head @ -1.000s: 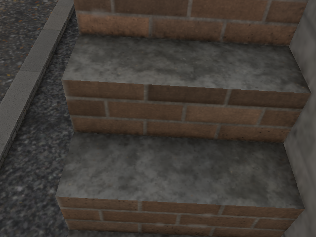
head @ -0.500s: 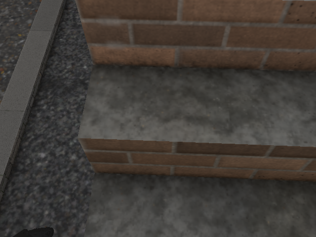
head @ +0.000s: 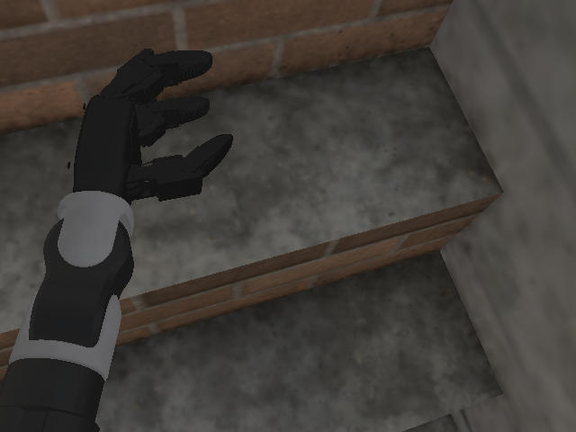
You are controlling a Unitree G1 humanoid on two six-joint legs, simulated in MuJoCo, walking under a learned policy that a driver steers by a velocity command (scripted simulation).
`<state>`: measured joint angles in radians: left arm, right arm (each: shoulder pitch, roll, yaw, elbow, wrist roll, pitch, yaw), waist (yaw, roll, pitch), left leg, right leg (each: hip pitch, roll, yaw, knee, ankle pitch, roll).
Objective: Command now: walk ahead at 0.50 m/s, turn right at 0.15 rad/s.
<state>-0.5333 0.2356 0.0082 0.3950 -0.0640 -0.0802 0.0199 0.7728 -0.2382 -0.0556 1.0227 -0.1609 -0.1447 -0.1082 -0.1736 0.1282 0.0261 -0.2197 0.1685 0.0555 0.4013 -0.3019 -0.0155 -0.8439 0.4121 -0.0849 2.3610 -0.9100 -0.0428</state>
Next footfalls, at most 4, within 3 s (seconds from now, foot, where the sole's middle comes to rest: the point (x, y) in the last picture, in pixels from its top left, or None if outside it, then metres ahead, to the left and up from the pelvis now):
0.10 right None -0.22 -0.05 -0.73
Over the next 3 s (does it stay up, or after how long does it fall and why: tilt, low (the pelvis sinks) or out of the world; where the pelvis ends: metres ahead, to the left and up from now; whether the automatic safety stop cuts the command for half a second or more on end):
falls after 0.68 s (tilt)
